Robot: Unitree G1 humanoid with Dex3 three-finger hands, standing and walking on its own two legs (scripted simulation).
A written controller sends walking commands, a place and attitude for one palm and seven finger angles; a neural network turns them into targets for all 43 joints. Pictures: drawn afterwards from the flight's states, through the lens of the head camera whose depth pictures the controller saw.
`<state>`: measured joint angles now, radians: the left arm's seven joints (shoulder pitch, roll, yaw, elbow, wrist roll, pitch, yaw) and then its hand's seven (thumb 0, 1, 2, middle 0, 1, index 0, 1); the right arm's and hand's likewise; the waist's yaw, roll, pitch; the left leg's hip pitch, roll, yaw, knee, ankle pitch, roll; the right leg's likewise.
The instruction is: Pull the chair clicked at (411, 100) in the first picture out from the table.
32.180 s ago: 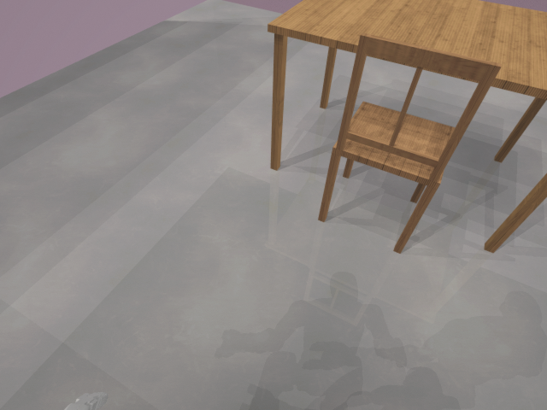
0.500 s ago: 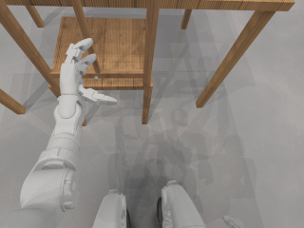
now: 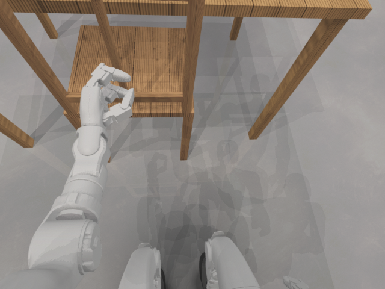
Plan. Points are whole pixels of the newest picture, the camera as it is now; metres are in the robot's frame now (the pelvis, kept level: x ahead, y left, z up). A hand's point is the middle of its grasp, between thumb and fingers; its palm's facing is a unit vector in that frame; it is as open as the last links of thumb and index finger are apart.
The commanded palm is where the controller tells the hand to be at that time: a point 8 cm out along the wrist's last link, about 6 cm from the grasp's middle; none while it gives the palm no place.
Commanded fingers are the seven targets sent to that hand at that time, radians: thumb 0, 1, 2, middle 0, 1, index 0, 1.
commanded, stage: hook a spindle and tug to test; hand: left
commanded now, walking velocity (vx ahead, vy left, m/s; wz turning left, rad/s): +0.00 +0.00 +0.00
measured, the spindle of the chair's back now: (114, 56) +0.62 +0.14 +0.02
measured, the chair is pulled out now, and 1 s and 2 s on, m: -0.12 -0.12 -0.12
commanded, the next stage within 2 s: open the thumb and straighten the fingers in 0.64 s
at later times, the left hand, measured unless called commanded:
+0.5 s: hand (125, 122) +0.44 +0.11 +0.03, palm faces -0.04 -1.00 -0.03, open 4.4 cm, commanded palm +0.41 +0.15 +0.03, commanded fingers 0.00 0.90 0.90 -0.50 -1.45 -0.50 -1.45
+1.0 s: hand (123, 124) +0.43 +0.11 +0.03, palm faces -0.05 -1.00 -0.07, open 7.8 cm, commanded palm +0.41 +0.16 +0.03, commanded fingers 0.00 -0.55 0.20 -0.40 -1.16 -0.40 -1.16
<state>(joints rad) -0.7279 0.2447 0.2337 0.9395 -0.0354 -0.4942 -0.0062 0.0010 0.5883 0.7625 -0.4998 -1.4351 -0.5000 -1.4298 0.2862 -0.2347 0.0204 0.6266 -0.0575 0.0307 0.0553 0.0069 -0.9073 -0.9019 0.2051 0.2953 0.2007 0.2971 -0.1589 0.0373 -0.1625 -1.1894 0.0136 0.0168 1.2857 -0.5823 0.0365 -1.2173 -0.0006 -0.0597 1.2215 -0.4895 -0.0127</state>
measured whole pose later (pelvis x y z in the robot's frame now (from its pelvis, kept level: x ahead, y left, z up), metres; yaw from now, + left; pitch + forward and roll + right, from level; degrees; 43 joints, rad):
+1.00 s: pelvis -0.01 -0.01 +0.00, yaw +1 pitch +25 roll -2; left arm -0.59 0.22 0.16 0.82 -0.06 -0.47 -0.04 0.01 0.26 0.59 -0.50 -1.44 -0.50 -1.44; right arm 0.26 -0.24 0.02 0.62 -0.04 0.00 0.03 0.01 -0.91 -0.90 0.21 0.30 0.20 0.30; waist -0.12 0.03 -0.16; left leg -1.15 0.00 0.01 1.28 -0.57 0.03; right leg -1.18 -0.01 -0.06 1.23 -0.49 -0.02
